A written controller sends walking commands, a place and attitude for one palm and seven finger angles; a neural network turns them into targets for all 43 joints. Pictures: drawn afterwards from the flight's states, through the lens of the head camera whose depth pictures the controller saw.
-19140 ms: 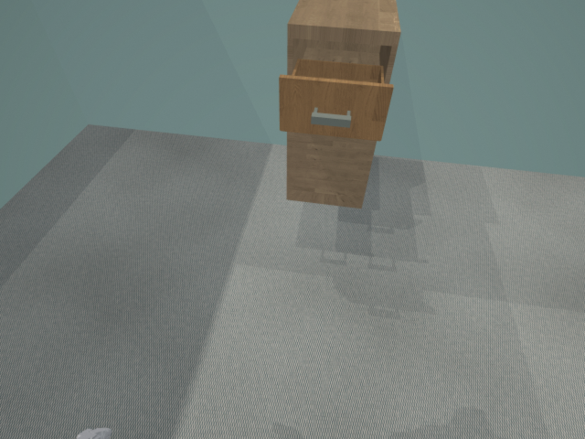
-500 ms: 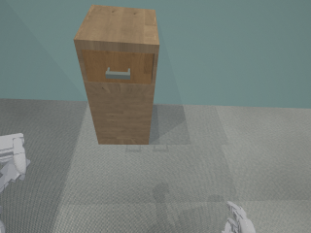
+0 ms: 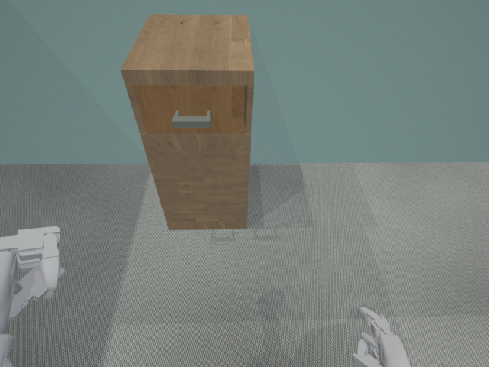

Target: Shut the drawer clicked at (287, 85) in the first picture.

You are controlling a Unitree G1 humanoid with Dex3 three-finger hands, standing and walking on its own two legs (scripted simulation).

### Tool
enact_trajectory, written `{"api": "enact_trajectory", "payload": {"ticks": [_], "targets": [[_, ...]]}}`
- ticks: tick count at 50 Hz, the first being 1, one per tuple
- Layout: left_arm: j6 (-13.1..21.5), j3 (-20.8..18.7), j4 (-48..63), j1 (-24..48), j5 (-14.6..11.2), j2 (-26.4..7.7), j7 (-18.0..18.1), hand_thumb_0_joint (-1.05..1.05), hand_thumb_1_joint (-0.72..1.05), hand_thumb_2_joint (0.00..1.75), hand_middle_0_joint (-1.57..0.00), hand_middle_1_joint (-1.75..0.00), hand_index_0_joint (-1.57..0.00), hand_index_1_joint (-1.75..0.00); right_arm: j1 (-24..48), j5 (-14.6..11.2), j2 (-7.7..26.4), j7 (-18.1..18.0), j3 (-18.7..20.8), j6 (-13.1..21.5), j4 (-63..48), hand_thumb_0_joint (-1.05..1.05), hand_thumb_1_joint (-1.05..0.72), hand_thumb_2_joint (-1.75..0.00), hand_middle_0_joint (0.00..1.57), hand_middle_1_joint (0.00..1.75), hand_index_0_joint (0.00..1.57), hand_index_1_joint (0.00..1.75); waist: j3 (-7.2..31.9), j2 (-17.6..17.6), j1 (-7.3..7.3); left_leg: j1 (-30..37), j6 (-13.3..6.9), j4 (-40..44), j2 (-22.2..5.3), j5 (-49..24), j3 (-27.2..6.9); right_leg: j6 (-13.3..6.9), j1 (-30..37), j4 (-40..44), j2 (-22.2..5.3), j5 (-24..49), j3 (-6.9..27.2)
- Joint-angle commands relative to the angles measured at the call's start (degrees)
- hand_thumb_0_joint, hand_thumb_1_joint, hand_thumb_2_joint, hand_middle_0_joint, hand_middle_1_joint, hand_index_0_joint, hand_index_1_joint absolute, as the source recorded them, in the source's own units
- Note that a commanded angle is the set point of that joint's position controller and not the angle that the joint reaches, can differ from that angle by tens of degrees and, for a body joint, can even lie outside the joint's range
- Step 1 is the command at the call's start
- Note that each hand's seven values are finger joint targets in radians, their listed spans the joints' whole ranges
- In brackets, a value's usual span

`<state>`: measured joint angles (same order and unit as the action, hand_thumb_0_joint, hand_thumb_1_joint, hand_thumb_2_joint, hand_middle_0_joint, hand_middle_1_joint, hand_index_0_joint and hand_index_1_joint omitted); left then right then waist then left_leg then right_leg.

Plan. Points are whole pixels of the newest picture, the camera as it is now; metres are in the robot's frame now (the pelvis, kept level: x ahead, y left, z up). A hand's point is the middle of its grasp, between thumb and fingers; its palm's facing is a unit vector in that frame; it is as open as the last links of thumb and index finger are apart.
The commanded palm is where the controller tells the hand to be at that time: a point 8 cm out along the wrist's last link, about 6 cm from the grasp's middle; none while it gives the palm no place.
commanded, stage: let the arm hang, fingers relaxed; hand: left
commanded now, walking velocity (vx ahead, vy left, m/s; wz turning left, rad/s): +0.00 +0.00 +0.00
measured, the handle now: (192, 117) +0.82 +0.21 -0.08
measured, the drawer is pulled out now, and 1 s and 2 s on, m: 0.00 0.00 0.00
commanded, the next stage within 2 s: look to check the result in 1.08 s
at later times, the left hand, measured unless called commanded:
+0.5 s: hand out of the picture -0.08 +0.19 -0.17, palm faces +0.06 -0.97 -0.24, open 4.7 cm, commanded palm none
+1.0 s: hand out of the picture -0.01 +0.15 -0.17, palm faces +0.07 -0.98 -0.17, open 7.3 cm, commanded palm none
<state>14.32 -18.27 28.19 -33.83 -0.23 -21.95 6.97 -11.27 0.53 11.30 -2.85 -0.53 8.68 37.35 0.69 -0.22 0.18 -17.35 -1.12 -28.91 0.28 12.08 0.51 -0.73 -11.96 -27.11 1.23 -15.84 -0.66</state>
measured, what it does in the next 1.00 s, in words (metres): stands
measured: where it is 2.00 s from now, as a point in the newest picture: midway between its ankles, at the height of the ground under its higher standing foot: outside the picture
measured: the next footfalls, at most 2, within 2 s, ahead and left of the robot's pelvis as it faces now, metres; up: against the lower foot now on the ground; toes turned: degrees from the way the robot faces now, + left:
none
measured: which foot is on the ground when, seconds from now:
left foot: down 0.00-1.00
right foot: down 0.00-1.00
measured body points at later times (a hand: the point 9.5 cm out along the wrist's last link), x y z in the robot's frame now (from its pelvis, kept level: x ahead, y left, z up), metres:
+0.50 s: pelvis -0.01 +0.00 +0.00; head +0.01 +0.01 +0.45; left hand -0.09 +0.25 -0.15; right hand -0.02 -0.23 -0.15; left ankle +0.03 +0.11 -0.74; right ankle -0.02 -0.11 -0.74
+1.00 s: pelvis -0.01 -0.01 +0.00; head -0.01 -0.01 +0.45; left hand -0.02 +0.21 -0.16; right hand -0.02 -0.21 -0.16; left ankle +0.03 +0.11 -0.74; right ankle -0.02 -0.11 -0.74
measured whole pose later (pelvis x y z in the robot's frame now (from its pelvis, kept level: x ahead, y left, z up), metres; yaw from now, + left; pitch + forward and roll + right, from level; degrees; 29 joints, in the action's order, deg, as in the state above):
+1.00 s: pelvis -0.01 -0.01 +0.00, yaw +2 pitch -2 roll +0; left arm 0.5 -0.8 -64.7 -16.2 0.8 -7.4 2.0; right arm -17.8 1.3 5.7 -2.1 0.7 -0.3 64.8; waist -1.7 0.2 0.5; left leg -13.4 -0.5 -25.1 0.9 9.8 -1.0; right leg -1.6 -8.7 -25.8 0.8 -15.2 -2.2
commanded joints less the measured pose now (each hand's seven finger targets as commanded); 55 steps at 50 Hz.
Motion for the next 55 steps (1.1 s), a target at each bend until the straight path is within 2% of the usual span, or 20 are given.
{"api": "enact_trajectory", "payload": {"ticks": [1, 2, 3, 5, 8, 10, 12, 13, 16, 17, 18, 20, 29, 33, 35, 41, 44, 49, 55], "targets": [[-12.6, 12.0, -37.1, 8.0, 2.3, 0.8, -6.8, 0.0, 0.9, 0.9, -1.32, -1.51, -1.32, -1.51, 0.6, -0.9, 11.5, 3.3, 4.9, -2.8, 3.2, 0.0, -0.9, -0.9, 0.2, 0.3, 0.2, 0.3, 7.4, 2.5, 0.81, 3.3, -0.5, -5.4, -4.9, -13.4, -5.5, -2.1, -4.8, -2.6, -8.7, 16.0, 4.3], [-12.9, 12.5, -39.6, 9.8, 2.3, 0.7, -6.8, 0.0, 0.9, 0.9, -1.28, -1.47, -1.28, -1.47, 0.9, -0.4, 11.5, 3.2, 4.3, -4.0, 2.6, 0.0, -0.9, -0.9, 0.2, 0.3, 0.2, 0.3, 5.9, 5.2, 0.35, 2.2, -1.5, -4.4, -5.1, -13.1, -6.8, -1.9, -5.5, -3.1, -7.4, 12.1, 3.7], [-13.2, 12.9, -42.6, 12.2, 2.5, 0.4, -6.7, 0.0, 0.9, 0.9, -1.24, -1.43, -1.24, -1.43, 0.9, 0.0, 11.4, 3.0, 4.0, -4.7, 2.4, 0.0, -0.9, -0.9, 0.2, 0.3, 0.2, 0.3, 5.0, 10.2, 0.25, 1.1, -2.0, -3.7, -5.4, -14.3, -7.9, -1.9, -4.3, -3.2, -6.5, 11.3, 3.3], [-13.8, 13.4, -49.7, 15.4, 2.3, -0.1, -6.6, 0.0, 0.9, 0.9, -1.16, -1.34, -1.16, -1.34, 2.3, 0.7, 12.0, 2.8, 3.6, -5.7, 3.4, 0.0, -0.9, -0.9, 0.2, 0.3, 0.2, 0.3, 2.7, 10.2, -0.21, -0.4, -2.5, -2.0, -4.8, -14.2, -8.7, -2.2, -3.2, -2.1, -6.6, 10.1, 3.8], [-14.5, 14.5, -61.4, 18.6, 1.9, -0.4, -6.2, 0.0, 0.9, 0.9, -1.04, -1.21, -1.04, -1.21, 3.0, 1.2, 11.2, 2.5, 2.8, -7.2, 6.4, 0.0, -0.9, -0.9, 0.2, 0.3, 0.2, 0.3, 0.3, 2.4, -0.55, -0.2, -2.3, 2.6, -4.6, -12.5, -9.2, -2.0, -1.4, -0.1, -6.1, 5.9, 4.1], [-14.7, 15.4, -68.7, 18.6, 1.5, 0.6, -6.0, 0.0, 0.9, 0.9, -0.96, -1.12, -0.96, -1.12, 2.7, 1.1, 9.1, 2.2, 1.9, -7.8, 9.2, 0.0, -0.9, -0.9, 0.2, 0.3, 0.2, 0.3, -1.0, -2.9, -0.68, 0.3, -1.9, 5.2, -4.3, -8.3, -9.0, -1.9, -0.5, 2.3, -6.0, 2.9, 4.5], [-14.4, 15.9, -74.7, 17.6, 1.2, 1.1, -6.1, 0.0, 0.9, 0.9, -0.88, -1.04, -0.88, -1.04, 1.8, 0.9, 8.0, 2.0, 1.6, -8.2, 12.0, 0.0, -0.9, -0.9, 0.2, 0.3, 0.2, 0.3, -0.8, -5.6, -0.59, 2.0, -1.6, 6.2, -3.9, -4.6, -8.3, -2.2, -0.3, 4.9, -6.3, 1.4, 5.3], [-14.2, 16.1, -76.8, 17.6, 1.3, 0.8, -6.1, 0.0, 0.9, 0.9, -0.84, -0.99, -0.84, -0.99, 0.9, 0.7, 8.2, 1.8, 1.7, -8.4, 13.0, 0.0, -0.9, -0.9, 0.2, 0.3, 0.2, 0.3, -1.2, -4.9, -0.37, 2.7, -1.5, 6.5, -4.1, -4.4, -8.6, -2.3, -0.3, 5.8, -6.1, 1.2, 5.1], [-14.0, 15.8, -82.8, 15.5, 1.1, 3.4, -6.0, 0.0, 0.9, 0.9, -0.72, -0.86, -0.72, -0.86, -1.6, 0.9, 6.1, 1.3, 1.7, -8.7, 16.6, 0.0, -0.9, -0.9, 0.2, 0.3, 0.2, 0.3, -0.6, -9.1, -0.34, 3.7, -1.5, 7.7, -4.3, -1.0, -8.3, -2.8, 0.8, 7.8, -6.1, 0.4, 4.9], [-14.0, 16.1, -84.5, 15.1, 0.9, 3.2, -6.0, 0.0, 0.9, 0.9, -0.68, -0.82, -0.68, -0.82, -2.4, 0.7, 5.9, 1.2, 1.7, -8.7, 17.7, 0.0, -0.9, -0.9, 0.2, 0.3, 0.2, 0.3, -0.6, -8.9, -0.35, 3.9, -1.5, 8.0, -4.3, -0.5, -8.2, -2.9, 0.9, 8.1, -6.2, 0.3, 4.6], [-13.9, 16.3, -85.6, 14.8, 0.9, 3.0, -6.0, 0.0, 0.9, 0.9, -0.64, -0.78, -0.64, -0.78, -3.3, 0.5, 6.2, 1.1, 1.8, -8.8, 18.3, 0.0, -0.9, -0.9, 0.2, 0.3, 0.2, 0.3, -1.0, -5.5, -0.29, 4.8, -1.6, 7.7, -4.6, -1.4, -8.3, -2.9, 0.6, 8.5, -6.0, 0.8, 4.3], [-13.9, 16.7, -88.0, 14.4, 0.8, 3.9, -6.0, 0.0, 0.9, 0.9, -0.56, -0.69, -0.56, -0.69, -5.1, 0.4, 5.7, 1.0, 1.8, -8.9, 20.3, 0.0, -0.9, -0.9, 0.2, 0.3, 0.2, 0.3, -1.8, -3.2, 0.0, 5.3, -1.6, 8.3, -4.7, -0.7, -8.3, -2.9, -0.2, 9.1, -6.1, -0.1, 3.9], [-14.0, 17.1, -93.0, 11.5, 0.7, 5.6, -5.3, 0.0, 0.9, 0.9, -0.2, -0.3, -0.2, -0.3, -9.2, 0.2, 3.3, 0.7, 1.8, -9.0, 25.0, 0.0, -0.9, -0.9, 0.2, 0.3, 0.2, 0.3, -5.6, 0.7, -0.17, 4.6, -1.7, 9.6, -4.6, 0.3, -7.7, -2.9, -1.9, 9.0, -6.1, -2.5, 2.8], [-13.9, 17.0, -93.2, 11.1, 0.7, 6.3, -4.9, 0.0, 0.9, 0.9, -0.2, -0.3, -0.2, -0.3, -10.1, 0.3, 2.3, 0.8, 1.9, -9.2, 25.7, 0.0, -0.9, -0.9, 0.2, 0.3, 0.2, 0.3, -6.6, 2.3, -0.22, 4.5, -1.6, 8.7, -4.0, 0.1, -6.8, -3.1, -3.1, 9.7, -6.4, -4.6, 3.4], [-13.9, 16.9, -93.1, 11.3, 0.7, 7.0, -4.9, 0.0, 0.9, 0.9, -0.2, -0.3, -0.2, -0.3, -10.3, 0.5, 1.3, 0.8, 1.9, -9.2, 26.1, 0.0, -0.9, -0.9, 0.2, 0.3, 0.2, 0.3, -7.6, 0.8, 0.05, 4.5, -1.4, 8.7, -3.8, 0.2, -6.5, -3.1, -4.2, 9.7, -6.4, -5.1, 3.5], [-13.9, 16.7, -92.6, 11.5, 0.7, 8.8, -4.7, 0.0, 0.9, 0.9, -0.2, -0.3, -0.2, -0.3, -10.7, 0.6, -0.6, 0.7, 1.8, -9.0, 26.4, 0.0, -0.9, -0.9, 0.2, 0.3, 0.2, 0.3, -8.0, -0.9, -0.09, 3.3, -1.2, 8.9, -3.7, -0.3, -6.6, -2.9, -3.8, 9.0, -6.2, -3.7, 3.5], [-13.8, 16.5, -92.4, 11.8, 0.8, 9.1, -4.7, 0.0, 0.9, 0.9, -0.2, -0.3, -0.2, -0.3, -10.8, 0.6, -0.8, 0.6, 1.9, -8.9, 26.4, 0.0, -0.9, -0.9, 0.2, 0.3, 0.2, 0.3, -8.0, -0.2, -0.12, 3.0, -1.2, 8.8, -3.9, -1.3, -6.4, -2.8, -3.2, 8.9, -6.2, -2.5, 3.3], [-13.6, 16.5, -92.3, 12.2, 0.7, 9.2, -4.7, 0.0, 0.9, 0.9, -0.2, -0.3, -0.2, -0.3, -10.7, 0.5, -0.8, 0.4, 1.9, -8.6, 26.3, 0.0, -0.9, -0.9, 0.2, 0.3, 0.2, 0.3, -6.5, -1.9, -0.11, 4.3, -1.2, 8.2, -4.3, -5.1, -6.4, -2.8, -1.5, 8.5, -6.2, 1.3, 3.3], [-13.6, 16.4, -92.3, 12.4, 0.7, 9.4, -4.8, 0.0, 0.9, 0.9, -0.2, -0.3, -0.2, -0.3, -10.8, 0.5, -0.4, 0.3, 1.9, -8.6, 26.1, 0.0, -0.9, -0.9, 0.2, 0.3, 0.2, 0.3, -6.6, -1.3, 0.05, 4.8, -1.2, 8.4, -4.5, -4.5, -6.4, -2.8, -1.7, 8.9, -6.0, 1.0, 3.5]]}}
